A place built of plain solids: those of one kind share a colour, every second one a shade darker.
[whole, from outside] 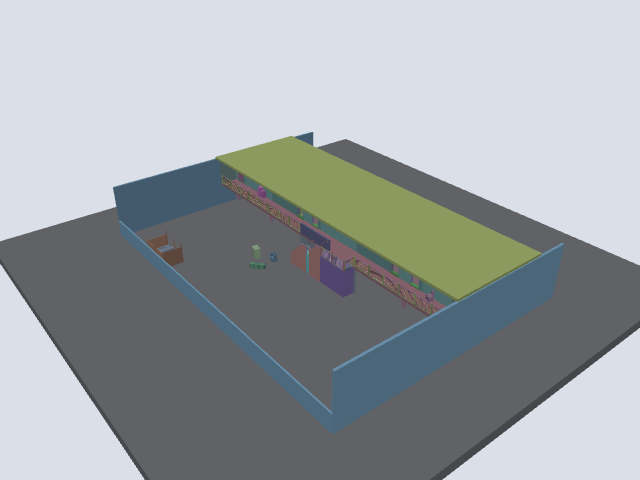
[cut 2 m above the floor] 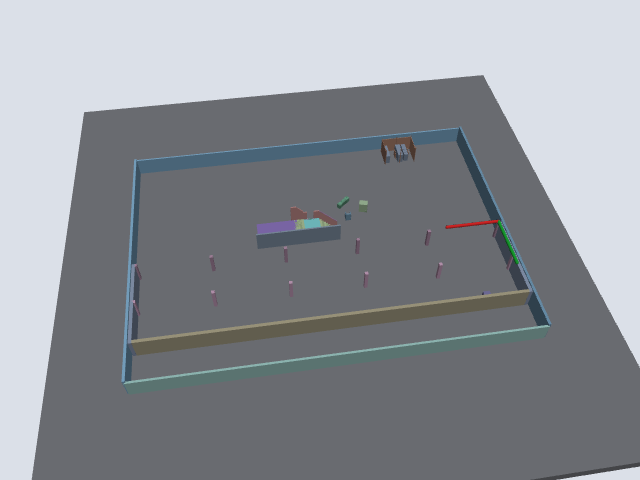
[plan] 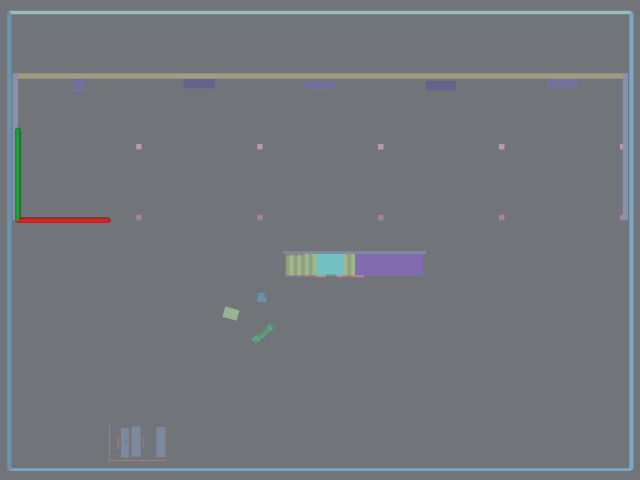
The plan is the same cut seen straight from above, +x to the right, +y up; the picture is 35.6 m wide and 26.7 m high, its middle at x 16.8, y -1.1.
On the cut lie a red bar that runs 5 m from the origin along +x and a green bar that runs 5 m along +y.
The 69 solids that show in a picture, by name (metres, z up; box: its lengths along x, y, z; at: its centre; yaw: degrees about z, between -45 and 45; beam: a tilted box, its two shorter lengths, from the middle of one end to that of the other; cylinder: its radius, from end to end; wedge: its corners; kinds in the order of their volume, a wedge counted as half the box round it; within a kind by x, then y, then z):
{
 "roof_1": {"box": [34.64, 10.44, 0.25], "at": [16.82, 3.15, 5.68]},
 "site_fence_1": {"box": [0.24, 25.43, 5.6], "at": [-0.48, -1.16, 2.75]},
 "site_fence_2": {"box": [34.6, 0.15, 1.85], "at": [16.82, -13.88, 0.88]},
 "site_fence_3": {"box": [0.24, 25.43, 5.6], "at": [34.12, -1.16, 2.75]},
 "gable_1": {"box": [0.3, 8.17, 5.6], "at": [-0.15, 4.09, 2.75]},
 "gable_2": {"box": [0.3, 8.17, 5.6], "at": [33.79, 4.09, 2.75]},
 "back_1": {"box": [33.64, 0.3, 2.58], "at": [16.82, 8.02, 1.24]},
 "face_1": {"box": [1.2, 0.3, 1.3], "at": [2.65, 0.15, 3.18]},
 "face_2": {"box": [4.08, 0.3, 3.03], "at": [5.29, 0.15, 4.04]},
 "face_3": {"box": [1.2, 0.3, 1.3], "at": [7.93, 0.15, 3.18]},
 "face_4": {"box": [3.28, 0.3, 3.03], "at": [10.17, 0.15, 4.04]},
 "face_5": {"box": [1.4, 0.3, 3.03], "at": [13.45, 0.15, 4.04]},
 "face_6": {"box": [1.2, 0.3, 1.3], "at": [16.1, 0.15, 3.18]},
 "face_7": {"box": [4.08, 0.3, 3.03], "at": [18.74, 0.15, 4.04]},
 "face_8": {"box": [1.2, 0.3, 1.3], "at": [21.38, 0.15, 3.18]},
 "face_9": {"box": [3.28, 0.3, 3.03], "at": [23.62, 0.15, 4.04]},
 "face_10": {"box": [1.4, 0.3, 3.03], "at": [26.91, 0.15, 4.04]},
 "face_11": {"box": [1.2, 0.3, 1.3], "at": [29.56, 0.15, 3.18]},
 "face_12": {"box": [3.48, 0.3, 3.03], "at": [31.9, 0.15, 4.04]},
 "deck_1": {"box": [33.64, 1.87, 0.24], "at": [16.82, -0.94, 2.66]},
 "head_1": {"box": [3.8, 1.2, 2.83], "at": [20.64, -2.47, 1.36]},
 "site_backwall_1": {"box": [34.6, 0.2, 1.85], "at": [16.82, 11.55, 0.88]},
 "step_1": {"box": [0.64, 1.2, 0.26], "at": [15.21, -2.47, 0.08]},
 "step_2": {"box": [0.64, 1.2, 0.48], "at": [15.43, -2.47, 0.19]},
 "step_3": {"box": [0.64, 1.2, 0.69], "at": [15.64, -2.47, 0.3]},
 "step_4": {"box": [0.64, 1.2, 0.9], "at": [15.85, -2.47, 0.4]},
 "step_5": {"box": [0.64, 1.2, 1.12], "at": [16.07, -2.47, 0.51]},
 "step_6": {"box": [0.64, 1.2, 1.33], "at": [16.28, -2.47, 0.62]},
 "step_7": {"box": [0.64, 1.2, 1.55], "at": [16.5, -2.47, 0.72]},
 "step_8": {"box": [0.51, 1.2, 1.76], "at": [16.65, -2.47, 0.83]},
 "step_9": {"box": [0.64, 1.2, 2.19], "at": [18.42, -2.47, 1.04]},
 "step_10": {"box": [0.64, 1.2, 2.4], "at": [18.64, -2.47, 1.15]},
 "step_11": {"box": [0.51, 1.2, 2.61], "at": [18.79, -2.47, 1.26]},
 "floor_1": {"box": [1.93, 1.2, 1.97], "at": [17.57, -2.47, 0.94]},
 "piece_1": {"box": [0.62, 0.76, 1.35], "at": [3.36, 7.45, 0.62]},
 "piece_2": {"box": [1.75, 0.51, 1.04], "at": [10.08, 7.6, 0.47]},
 "piece_3": {"box": [1.67, 0.45, 1.08], "at": [16.82, 7.52, 0.49]},
 "piece_4": {"box": [1.69, 0.52, 1.01], "at": [23.54, 7.49, 0.46]},
 "piece_5": {"box": [1.72, 0.48, 1.1], "at": [30.27, 7.62, 0.5]},
 "spine_1": {"box": [7.95, 0.15, 2.6], "at": [18.72, -1.8, 1.25]},
 "column_1": {"box": [0.3, 0.3, 2.58], "at": [0.0, 0.15, 1.24]},
 "column_2": {"box": [0.3, 0.3, 2.58], "at": [0.0, 4.09, 1.24]},
 "column_3": {"box": [0.3, 0.3, 2.58], "at": [6.73, 0.15, 1.24]},
 "column_4": {"box": [0.3, 0.3, 2.58], "at": [6.73, 4.09, 1.24]},
 "column_5": {"box": [0.3, 0.3, 2.58], "at": [13.45, 0.15, 1.24]},
 "column_6": {"box": [0.3, 0.3, 2.58], "at": [13.45, 4.09, 1.24]},
 "column_7": {"box": [0.3, 0.3, 2.58], "at": [20.18, 0.15, 1.24]},
 "column_8": {"box": [0.3, 0.3, 2.58], "at": [20.18, 4.09, 1.24]},
 "column_9": {"box": [0.3, 0.3, 2.58], "at": [26.91, 0.15, 1.24]},
 "column_10": {"box": [0.3, 0.3, 2.58], "at": [26.91, 4.09, 1.24]},
 "column_11": {"box": [0.3, 0.3, 2.58], "at": [33.64, 0.15, 1.24]},
 "column_12": {"box": [0.3, 0.3, 2.58], "at": [33.64, 4.09, 1.24]},
 "bike_shelter_bike_1": {"box": [0.44, 1.65, 0.96], "at": [5.95, -12.38, 0.43]},
 "bike_shelter_bike_2": {"box": [0.52, 1.7, 1.04], "at": [6.57, -12.31, 0.47]},
 "bike_shelter_bike_3": {"box": [0.51, 1.69, 1.02], "at": [7.95, -12.34, 0.46]},
 "deck_end_1": {"box": [0.15, 1.87, 2.81], "at": [0.07, -0.94, 4.13]},
 "deck_guard_stair_1": {"box": [4.36, 0.15, 1.15], "at": [16.92, -1.8, 3.3]},
 "bike_shelter_1": {"box": [0.05, 1.95, 1.76], "at": [5.08, -12.35, 0.83]},
 "bike_shelter_2": {"box": [3.07, 0.05, 1.76], "at": [6.65, -13.36, 0.83]},
 "bike_shelter_3": {"box": [0.05, 1.95, 1.76], "at": [8.22, -12.35, 0.83]},
 "guard_panel_1": {"wedge": [[14.84, -3.17, -0.05], [14.84, -3.17, 1.06], [14.84, -3.07, -0.05], [14.84, -3.07, 1.06], [16.6, -3.17, -0.05], [16.6, -3.17, 2.82], [16.6, -3.07, -0.05], [16.6, -3.07, 2.82]]},
 "guard_panel_2": {"wedge": [[16.6, -3.17, -0.05], [16.6, -3.17, 2.87], [16.6, -3.07, -0.05], [16.6, -3.07, 2.87], [17.13, -3.17, -0.05], [17.13, -3.17, 2.87], [17.13, -3.07, -0.05], [17.13, -3.07, 2.87]]},
 "guard_panel_3": {"wedge": [[17.75, -3.17, -0.05], [17.75, -3.17, 2.87], [17.75, -3.07, -0.05], [17.75, -3.07, 2.87], [18.1, -3.17, -0.05], [18.1, -3.17, 2.87], [18.1, -3.07, -0.05], [18.1, -3.07, 2.87]]},
 "guard_panel_4": {"wedge": [[18.1, -3.17, -0.05], [18.1, -3.17, 3.03], [18.1, -3.07, -0.05], [18.1, -3.07, 3.03], [18.74, -3.17, -0.05], [18.74, -3.17, 3.68], [18.74, -3.07, -0.05], [18.74, -3.07, 3.68]]},
 "guard_panel_5": {"wedge": [[18.74, -3.17, -0.05], [18.74, -3.17, 3.73], [18.74, -3.07, -0.05], [18.74, -3.07, 3.73], [19.27, -3.17, -0.05], [19.27, -3.17, 3.73], [19.27, -3.07, -0.05], [19.27, -3.07, 3.73]]},
 "foot_bin_1": {"box": [0.82, 0.6, 1.1], "at": [11.85, -5.19, 0.5], "yaw": -15.9},
 "foot_chair_1": {"box": [0.5, 0.45, 0.49], "at": [13.55, -4.32, 0.2], "yaw": -0.2},
 "put_chair_1": {"box": [0.5, 0.45, 0.49], "at": [30.15, -0.39, 2.97], "yaw": -25.2},
 "doorleaf_door_1": {"box": [0.89, 0.043, 1.93], "at": [28.08, 0.28, 3.88]}
}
